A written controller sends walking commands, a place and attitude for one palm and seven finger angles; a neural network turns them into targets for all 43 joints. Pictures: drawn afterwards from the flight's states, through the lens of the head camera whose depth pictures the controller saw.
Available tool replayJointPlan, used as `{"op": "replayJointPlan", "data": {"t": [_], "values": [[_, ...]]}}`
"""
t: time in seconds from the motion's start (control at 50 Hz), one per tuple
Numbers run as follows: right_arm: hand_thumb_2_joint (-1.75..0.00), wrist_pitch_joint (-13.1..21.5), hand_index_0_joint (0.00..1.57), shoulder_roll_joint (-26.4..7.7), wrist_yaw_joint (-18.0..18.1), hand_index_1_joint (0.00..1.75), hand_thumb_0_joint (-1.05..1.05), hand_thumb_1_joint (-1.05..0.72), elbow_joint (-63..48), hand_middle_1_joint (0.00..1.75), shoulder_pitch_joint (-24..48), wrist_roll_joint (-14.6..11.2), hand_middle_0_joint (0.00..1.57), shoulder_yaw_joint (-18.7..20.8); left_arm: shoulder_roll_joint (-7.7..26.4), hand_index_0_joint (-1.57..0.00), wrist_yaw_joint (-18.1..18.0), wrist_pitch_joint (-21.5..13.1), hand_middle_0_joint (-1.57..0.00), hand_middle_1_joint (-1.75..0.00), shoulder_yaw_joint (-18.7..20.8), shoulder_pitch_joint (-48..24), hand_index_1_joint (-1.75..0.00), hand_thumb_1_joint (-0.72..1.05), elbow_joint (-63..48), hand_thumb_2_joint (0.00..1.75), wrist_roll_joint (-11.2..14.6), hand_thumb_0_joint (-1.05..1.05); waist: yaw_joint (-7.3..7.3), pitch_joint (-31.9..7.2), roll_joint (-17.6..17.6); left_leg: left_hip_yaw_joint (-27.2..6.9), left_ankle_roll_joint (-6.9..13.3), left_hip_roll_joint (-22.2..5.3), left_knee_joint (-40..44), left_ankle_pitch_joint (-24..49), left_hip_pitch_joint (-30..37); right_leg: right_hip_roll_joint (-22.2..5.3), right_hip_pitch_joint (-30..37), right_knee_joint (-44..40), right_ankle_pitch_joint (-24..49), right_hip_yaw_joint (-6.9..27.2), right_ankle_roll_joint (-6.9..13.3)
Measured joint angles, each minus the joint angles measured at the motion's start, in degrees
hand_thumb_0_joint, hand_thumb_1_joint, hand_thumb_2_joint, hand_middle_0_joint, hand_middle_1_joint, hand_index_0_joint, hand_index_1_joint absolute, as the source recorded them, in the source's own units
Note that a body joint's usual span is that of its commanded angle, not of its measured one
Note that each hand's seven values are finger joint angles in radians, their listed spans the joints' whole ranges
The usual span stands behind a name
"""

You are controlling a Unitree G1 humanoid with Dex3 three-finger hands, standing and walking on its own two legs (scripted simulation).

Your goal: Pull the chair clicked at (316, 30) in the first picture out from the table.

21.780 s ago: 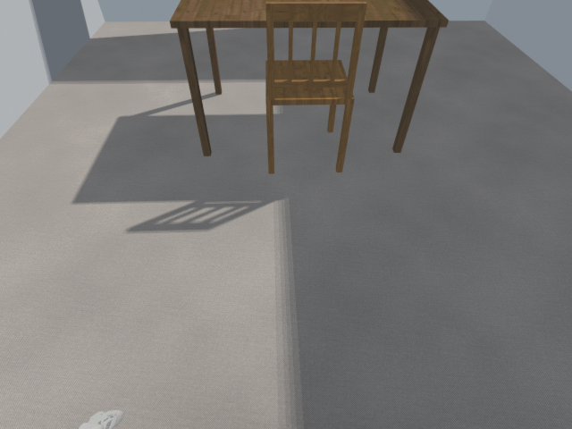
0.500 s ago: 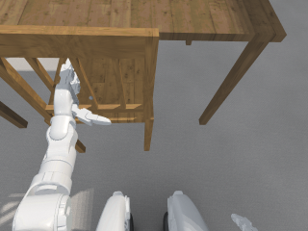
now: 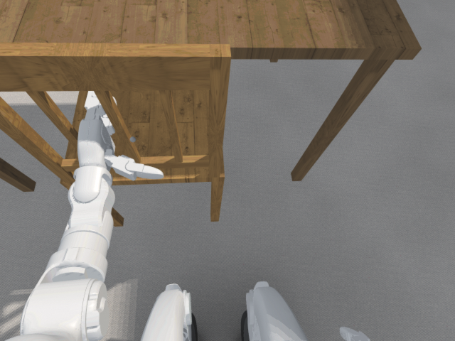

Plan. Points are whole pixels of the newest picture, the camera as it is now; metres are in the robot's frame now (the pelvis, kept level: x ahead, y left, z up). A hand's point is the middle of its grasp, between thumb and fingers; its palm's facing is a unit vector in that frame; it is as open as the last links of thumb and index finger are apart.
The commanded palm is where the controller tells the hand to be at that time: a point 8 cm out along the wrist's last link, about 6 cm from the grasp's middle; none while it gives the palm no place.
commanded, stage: push the fingers through the gap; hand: left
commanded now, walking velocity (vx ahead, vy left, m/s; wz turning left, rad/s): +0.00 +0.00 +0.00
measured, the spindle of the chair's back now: (122, 130) +0.49 +0.18 -0.01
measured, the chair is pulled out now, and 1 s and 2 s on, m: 0.00 0.00 0.05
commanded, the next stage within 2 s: hook a spindle and tug to test in 0.06 s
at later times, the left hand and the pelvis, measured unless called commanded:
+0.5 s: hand (132, 142) +0.45 +0.15 +0.02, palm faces +0.03 -1.00 -0.03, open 15.7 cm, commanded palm +0.42 +0.19 +0.02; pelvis +0.00 +0.00 +0.00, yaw +0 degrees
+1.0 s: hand (129, 137) +0.46 +0.15 +0.02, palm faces +0.04 -1.00 -0.01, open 6.5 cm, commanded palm +0.43 +0.19 +0.02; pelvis +0.00 +0.01 +0.00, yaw +0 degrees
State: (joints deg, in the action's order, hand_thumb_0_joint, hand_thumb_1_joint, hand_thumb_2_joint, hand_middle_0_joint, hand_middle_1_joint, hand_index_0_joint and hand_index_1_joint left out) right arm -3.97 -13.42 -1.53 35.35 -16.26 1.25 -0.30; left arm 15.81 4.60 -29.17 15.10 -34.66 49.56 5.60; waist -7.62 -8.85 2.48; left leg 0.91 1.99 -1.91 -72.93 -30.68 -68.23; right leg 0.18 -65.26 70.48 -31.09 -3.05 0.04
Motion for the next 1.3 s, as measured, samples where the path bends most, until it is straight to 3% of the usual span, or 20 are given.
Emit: {"op": "replayJointPlan", "data": {"t": [0.3, 0.44, 0.58, 0.74, 0.84, 1.1, 1.3], "values": [[-0.90, -0.10, 0.20, -0.52, -0.02, 0.30, 0.01, -0.90, -0.57, 0.30, 1.59, -0.14, 0.20, 0.35, -0.61, -0.09, 0.33, -0.12, -0.08, -0.16, -1.31, 0.39, -0.16, -0.50, 0.25, 0.30, 0.23, -0.01, 0.47, -0.25, -0.18, -0.33, 0.01, 0.24, -0.06, 0.05, 0.40, -0.19, 0.62, -0.04, -0.06, -0.31, -0.02], [-0.90, 0.05, 0.20, -0.35, 0.01, 0.30, 0.01, -0.90, -0.35, 0.30, 1.86, 0.06, 0.20, 0.33, -0.97, -0.15, -1.11, -0.27, -0.17, -0.42, -1.18, -0.16, -0.42, -0.50, 0.47, 0.30, -0.01, -0.01, 0.44, -0.10, -0.06, -0.41, 0.00, 0.30, -0.46, 0.12, -0.06, -0.24, 0.19, 0.39, -0.05, -0.37, 0.01], [-0.90, 0.01, 0.20, -0.13, 0.13, 0.30, 0.01, -0.90, 0.05, 0.30, 1.47, 0.03, 0.20, 0.01, 0.21, -0.26, -0.26, -0.60, -0.28, -0.77, -0.57, -1.16, -0.77, -0.45, 1.70, 0.32, -0.15, -0.01, 0.28, 0.02, -0.17, -0.45, 0.00, 0.25, -0.87, 0.09, -0.50, -0.19, -0.26, 0.80, -0.09, -0.39, 0.05], [-0.90, -0.02, 0.20, -0.32, 0.24, 0.30, 0.01, -0.90, 0.48, 0.30, 0.77, -0.07, 0.20, 0.06, 0.63, -0.39, 0.39, -0.09, -0.41, -1.19, -0.25, -1.87, -1.19, -0.15, 2.27, 0.45, 0.76, -0.01, 0.16, 0.02, -0.08, -0.64, 0.09, 0.25, -0.78, 0.15, -0.64, -0.15, -0.20, 0.42, 0.08, -0.56, -0.04], [-0.90, -0.16, 0.20, -0.33, 0.01, 0.30, 0.01, -0.90, 0.34, 0.30, 0.52, -0.07, 0.20, 0.28, 0.47, -0.43, -0.24, 0.54, -0.43, -1.32, -0.38, -1.59, -1.34, 0.10, 1.59, 0.56, 1.07, 0.00, -0.05, -0.11, -0.15, -0.49, 0.20, 0.21, -0.48, 0.08, -0.39, -0.09, 0.04, -0.02, 0.17, -0.39, -0.17], [-0.90, -0.67, 0.20, -0.01, -0.67, 0.30, 0.01, -0.90, -0.02, 0.30, 0.48, 0.05, 0.20, 0.45, -0.61, -0.43, -1.06, 0.03, -0.44, -1.38, -1.42, 0.50, -1.40, 0.74, -0.58, 0.83, 0.56, 0.01, 0.29, -0.48, -0.17, -0.16, 0.52, 0.30, 0.24, -0.59, 0.67, -0.12, 1.12, -0.99, -0.25, -0.02, -0.57], [-0.90, -1.24, 0.20, 0.30, -1.11, 0.30, 0.01, -0.90, -1.33, 0.30, 1.22, -0.27, 0.20, 0.65, -1.51, -0.42, -1.16, 2.03, -0.40, -1.40, -2.16, 3.49, -1.41, 0.78, -5.09, 0.83, 1.70, 0.02, 0.70, -0.62, 0.01, 0.22, 0.66, 0.21, 0.98, -0.95, 1.57, 0.00, 1.87, -1.81, -0.39, 0.39, -0.76]]}}
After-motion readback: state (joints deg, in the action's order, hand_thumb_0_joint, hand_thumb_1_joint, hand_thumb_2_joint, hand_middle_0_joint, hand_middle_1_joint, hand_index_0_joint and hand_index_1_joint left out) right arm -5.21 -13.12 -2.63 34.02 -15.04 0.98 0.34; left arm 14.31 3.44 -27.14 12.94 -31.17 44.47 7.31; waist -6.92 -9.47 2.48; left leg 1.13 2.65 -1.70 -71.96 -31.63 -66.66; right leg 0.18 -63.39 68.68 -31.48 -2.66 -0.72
